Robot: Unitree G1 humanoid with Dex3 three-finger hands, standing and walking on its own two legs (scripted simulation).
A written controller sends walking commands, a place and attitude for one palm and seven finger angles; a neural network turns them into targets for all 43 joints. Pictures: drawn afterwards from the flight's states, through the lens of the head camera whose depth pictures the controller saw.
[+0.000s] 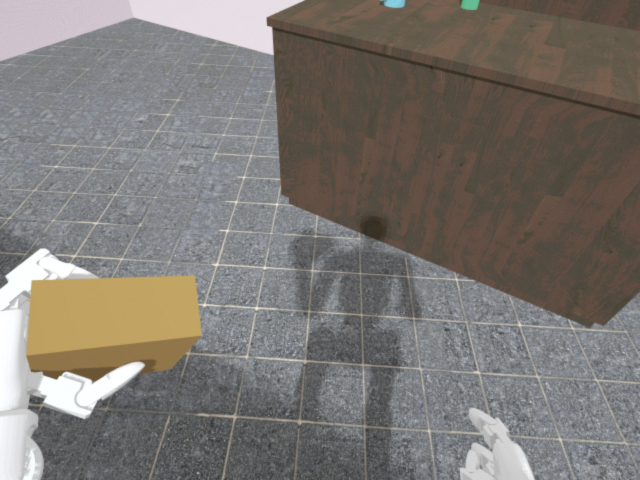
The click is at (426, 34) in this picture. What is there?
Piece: table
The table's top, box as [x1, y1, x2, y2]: [266, 0, 639, 115]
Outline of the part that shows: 266,17 267,25 639,115 639,31 484,3 479,3 478,7 475,10 467,10 460,7 461,0 405,0 404,6 400,8 387,7 383,4 383,1 379,0 304,0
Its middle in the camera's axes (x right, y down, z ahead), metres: +0.57 -0.63 +1.22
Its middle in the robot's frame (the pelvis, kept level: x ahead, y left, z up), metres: +1.37 -0.49 +0.06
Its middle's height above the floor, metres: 0.83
